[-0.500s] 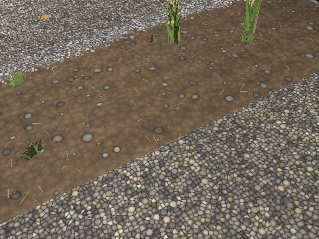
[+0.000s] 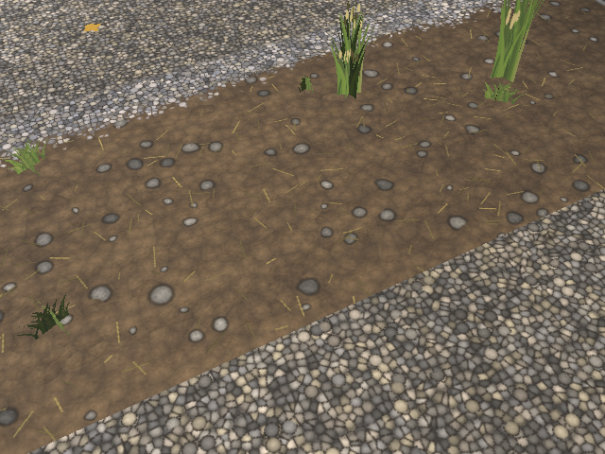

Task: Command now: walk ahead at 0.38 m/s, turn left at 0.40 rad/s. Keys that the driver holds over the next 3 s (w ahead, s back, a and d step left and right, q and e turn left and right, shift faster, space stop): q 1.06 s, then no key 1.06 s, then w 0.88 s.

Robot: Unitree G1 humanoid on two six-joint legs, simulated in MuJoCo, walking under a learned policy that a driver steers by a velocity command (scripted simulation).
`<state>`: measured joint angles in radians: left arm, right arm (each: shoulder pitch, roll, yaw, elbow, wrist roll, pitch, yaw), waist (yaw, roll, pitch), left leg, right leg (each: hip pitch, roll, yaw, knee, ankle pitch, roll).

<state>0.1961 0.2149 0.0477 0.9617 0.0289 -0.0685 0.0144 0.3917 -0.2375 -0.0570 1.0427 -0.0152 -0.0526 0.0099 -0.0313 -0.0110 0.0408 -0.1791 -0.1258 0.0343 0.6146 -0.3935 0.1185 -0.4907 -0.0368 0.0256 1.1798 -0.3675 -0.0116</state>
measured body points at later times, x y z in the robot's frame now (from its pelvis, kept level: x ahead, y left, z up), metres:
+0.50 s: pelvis +0.25 -0.09 -0.16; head +0.28 -0.12 +0.29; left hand +0.30 +0.17 -0.28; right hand +0.34 -0.36 -0.31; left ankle +0.11 +0.01 -0.62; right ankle +0.35 -0.17 -0.89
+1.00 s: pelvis +0.26 -0.02 -0.18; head +0.24 +0.00 +0.27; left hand +0.14 +0.23 -0.31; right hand +0.60 -0.04 -0.19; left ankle +0.24 +0.10 -0.90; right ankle +0.35 -0.17 -0.89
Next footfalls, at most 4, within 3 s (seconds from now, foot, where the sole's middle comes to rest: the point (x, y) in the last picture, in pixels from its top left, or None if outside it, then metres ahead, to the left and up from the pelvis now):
0.38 right None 0.39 -0.16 -0.93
1.00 left None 0.27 0.12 -0.93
1.44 right None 0.40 -0.02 -0.93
2.42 left None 0.33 0.18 -0.93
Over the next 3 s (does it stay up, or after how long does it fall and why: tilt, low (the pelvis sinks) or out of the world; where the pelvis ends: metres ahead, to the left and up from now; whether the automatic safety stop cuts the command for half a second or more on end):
stays up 0.57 0.26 -0.17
